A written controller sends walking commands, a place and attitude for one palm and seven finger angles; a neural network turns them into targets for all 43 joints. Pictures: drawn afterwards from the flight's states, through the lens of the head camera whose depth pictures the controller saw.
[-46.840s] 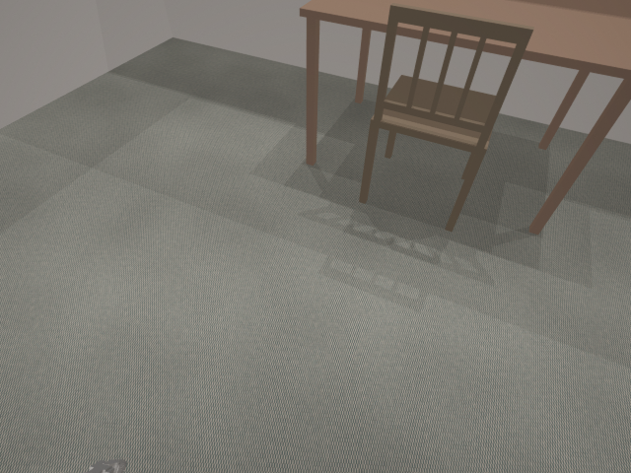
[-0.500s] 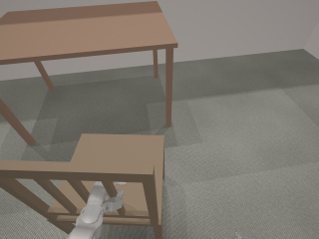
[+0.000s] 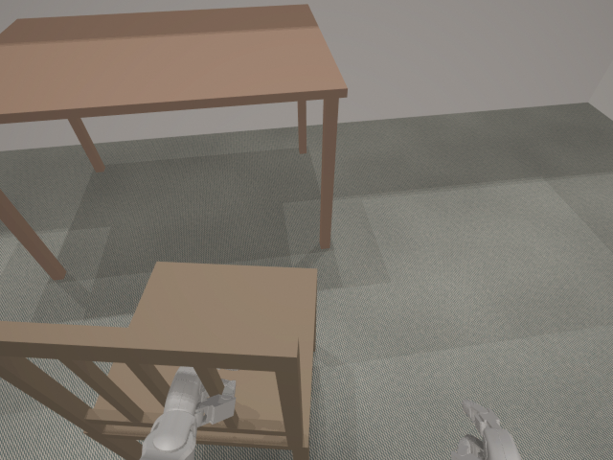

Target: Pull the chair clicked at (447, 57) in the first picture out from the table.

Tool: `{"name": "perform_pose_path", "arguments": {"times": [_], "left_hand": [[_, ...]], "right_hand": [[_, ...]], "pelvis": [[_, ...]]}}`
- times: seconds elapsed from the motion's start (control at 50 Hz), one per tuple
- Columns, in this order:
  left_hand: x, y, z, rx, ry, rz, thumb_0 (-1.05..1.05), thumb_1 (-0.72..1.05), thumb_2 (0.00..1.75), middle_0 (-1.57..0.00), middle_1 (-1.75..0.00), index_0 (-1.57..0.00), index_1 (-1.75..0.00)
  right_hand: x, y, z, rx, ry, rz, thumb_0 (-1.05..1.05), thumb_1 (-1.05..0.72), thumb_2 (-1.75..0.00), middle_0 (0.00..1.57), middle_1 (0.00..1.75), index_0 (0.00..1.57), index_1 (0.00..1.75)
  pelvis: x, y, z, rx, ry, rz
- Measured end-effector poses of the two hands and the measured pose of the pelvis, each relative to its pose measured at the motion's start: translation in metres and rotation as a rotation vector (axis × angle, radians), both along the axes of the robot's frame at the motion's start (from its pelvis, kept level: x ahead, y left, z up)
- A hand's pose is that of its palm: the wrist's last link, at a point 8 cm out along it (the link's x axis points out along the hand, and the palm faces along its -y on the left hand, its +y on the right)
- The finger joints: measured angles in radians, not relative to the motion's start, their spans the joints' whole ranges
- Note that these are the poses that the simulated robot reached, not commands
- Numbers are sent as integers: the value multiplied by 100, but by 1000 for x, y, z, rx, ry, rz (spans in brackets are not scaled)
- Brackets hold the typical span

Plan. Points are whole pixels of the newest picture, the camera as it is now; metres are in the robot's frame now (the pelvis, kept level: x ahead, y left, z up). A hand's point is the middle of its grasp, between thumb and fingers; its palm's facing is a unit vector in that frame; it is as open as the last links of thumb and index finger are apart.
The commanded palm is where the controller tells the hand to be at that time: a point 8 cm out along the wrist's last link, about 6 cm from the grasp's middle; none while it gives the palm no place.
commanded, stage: open the thumb and straighten the fingers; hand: left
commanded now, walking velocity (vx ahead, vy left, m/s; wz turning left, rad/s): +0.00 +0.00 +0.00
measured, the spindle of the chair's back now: (163, 392) +0.25 +0.23 -0.11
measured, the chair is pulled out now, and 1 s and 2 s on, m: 0.66 0.66 0.66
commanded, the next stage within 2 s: draw the fingers out of the gap in 0.68 s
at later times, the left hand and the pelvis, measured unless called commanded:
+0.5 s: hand (225, 391) +0.24 +0.13 -0.07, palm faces -0.02 -0.98 -0.17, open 15.2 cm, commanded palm +0.22 +0.18 -0.05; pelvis +0.03 +0.01 -0.04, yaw +1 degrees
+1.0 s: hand (219, 424) +0.19 +0.13 -0.07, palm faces +0.01 -0.98 -0.18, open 17.4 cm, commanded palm +0.17 +0.18 -0.05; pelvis +0.05 +0.01 -0.05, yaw +3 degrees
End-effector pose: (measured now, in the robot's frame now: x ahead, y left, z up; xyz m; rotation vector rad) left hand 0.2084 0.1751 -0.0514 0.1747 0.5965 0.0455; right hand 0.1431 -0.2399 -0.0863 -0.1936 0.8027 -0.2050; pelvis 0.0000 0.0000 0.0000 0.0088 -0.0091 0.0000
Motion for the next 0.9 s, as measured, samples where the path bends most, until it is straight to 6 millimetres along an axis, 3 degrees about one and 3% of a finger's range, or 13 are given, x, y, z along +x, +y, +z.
{"name": "perform_pose_path", "arguments": {"times": [0.1, 0.22, 0.3, 0.4, 0.66, 0.8, 0.9], "left_hand": [[5, 5, 4, -20, -34, -15, 5, 58, 74, -36, -134, -50, -145], [9, 10, 5, -12, -36, -32, 2, 13, 52, -43, -138, -49, -143], [11, 13, 4, 3, -17, -23, 1, -17, 37, -42, -129, -45, -131], [11, 10, 3, 1, 2, -16, 0, -39, 27, -35, -105, -36, -106], [9, 8, -1, 11, 24, 9, -1, -53, 20, -9, -25, -8, -25], [5, 8, -1, 10, 29, 15, -1, -53, 20, -3, -7, -2, -6], [-10, 7, -1, 4, 50, 25, -1, -53, 20, -1, -3, -1, -2]], "right_hand": [[-2, 6, -5, 47, -36, 16, 1, -90, -90, 20, 30, 20, 30], [3, 10, -16, 51, -70, 41, 1, -90, -90, 20, 30, 20, 30], [12, 13, -22, 48, -93, 50, 1, -90, -90, 20, 30, 20, 30], [28, 17, -26, 44, -129, 68, 1, -90, -90, 20, 30, 20, 30], [66, 18, -28, 14, -175, 109, 1, -90, -90, 20, 30, 20, 30], [74, 15, -30, 1, -175, 101, 1, -90, -90, 20, 30, 20, 30], [77, 15, -30, 5, -180, 78, 1, -90, -90, 20, 30, 20, 30]], "pelvis": [[2, 3, -8, -3, 41, 7], [7, 9, -19, -3, 90, 8], [13, 11, -25, -3, 115, 12], [22, 13, -31, -4, 142, 18], [43, 8, -44, -14, 194, 39], [49, 6, -48, -20, 209, 48], [53, 6, -50, -21, 218, 46]]}}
